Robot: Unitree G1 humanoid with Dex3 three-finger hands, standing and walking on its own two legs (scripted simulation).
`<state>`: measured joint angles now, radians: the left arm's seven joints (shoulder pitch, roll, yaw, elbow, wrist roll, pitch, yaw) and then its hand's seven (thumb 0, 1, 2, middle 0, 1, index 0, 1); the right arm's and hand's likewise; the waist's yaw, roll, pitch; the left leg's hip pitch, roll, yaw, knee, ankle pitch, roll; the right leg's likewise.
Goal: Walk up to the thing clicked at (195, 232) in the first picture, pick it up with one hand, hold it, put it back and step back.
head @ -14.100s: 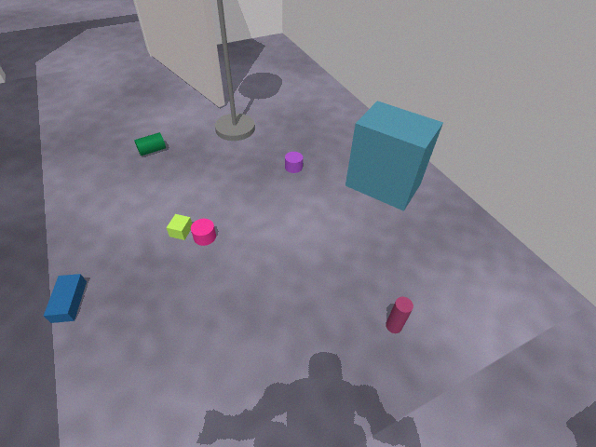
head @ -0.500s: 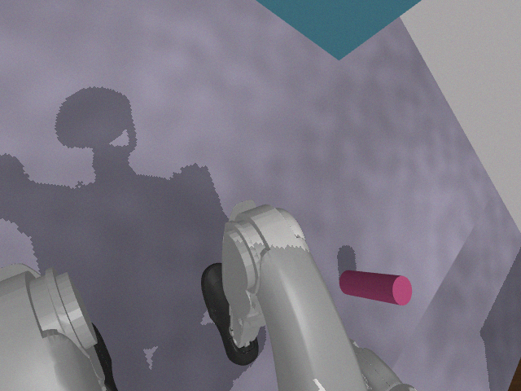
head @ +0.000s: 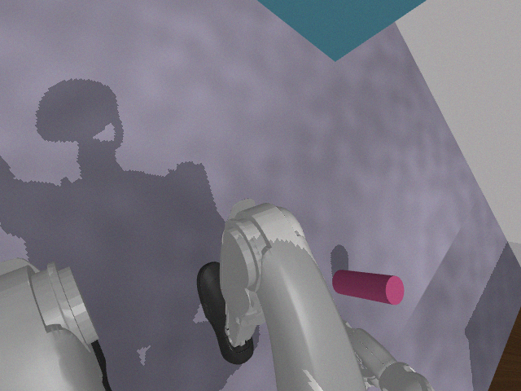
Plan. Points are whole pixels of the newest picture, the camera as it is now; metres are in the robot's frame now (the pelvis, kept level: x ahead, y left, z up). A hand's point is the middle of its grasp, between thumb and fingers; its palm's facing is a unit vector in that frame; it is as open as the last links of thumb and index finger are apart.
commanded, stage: rest palm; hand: left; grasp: from above
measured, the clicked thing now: out of the picture +0.46 +0.37 -0.27
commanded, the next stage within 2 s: close in 0.38 s
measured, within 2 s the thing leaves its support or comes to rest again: neither
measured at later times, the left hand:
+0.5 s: hand out of the picture +0.44 +0.35 -0.24, palm faces -0.44 -0.17 -0.88, open 14.0 cm
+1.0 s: hand out of the picture +0.44 +0.36 -0.24, palm faces -0.44 -0.16 -0.88, open 13.0 cm
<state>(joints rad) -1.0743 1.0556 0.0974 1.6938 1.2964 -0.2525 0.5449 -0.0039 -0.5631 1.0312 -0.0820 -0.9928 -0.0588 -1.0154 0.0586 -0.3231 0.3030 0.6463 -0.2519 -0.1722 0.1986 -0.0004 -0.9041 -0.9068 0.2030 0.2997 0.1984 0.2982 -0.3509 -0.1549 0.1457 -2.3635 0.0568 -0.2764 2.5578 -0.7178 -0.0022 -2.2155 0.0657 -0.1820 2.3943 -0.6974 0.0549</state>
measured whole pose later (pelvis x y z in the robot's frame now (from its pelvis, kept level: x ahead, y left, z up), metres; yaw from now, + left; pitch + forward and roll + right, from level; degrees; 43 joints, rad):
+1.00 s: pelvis +0.00 +0.00 +0.00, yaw +0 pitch +27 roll -14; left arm -1.08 1.08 0.08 1.70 1.27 -0.24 0.53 0.00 -0.34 0.90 -0.17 -1.02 -0.19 -0.99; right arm 0.07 -0.33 0.33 0.64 -0.26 -0.19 0.21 0.00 -0.90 -0.90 0.20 0.30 0.20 0.30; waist -0.36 -0.16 0.16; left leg -2.36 0.06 -0.29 2.56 -0.71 -0.01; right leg -2.21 0.07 -0.19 2.39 -0.68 0.05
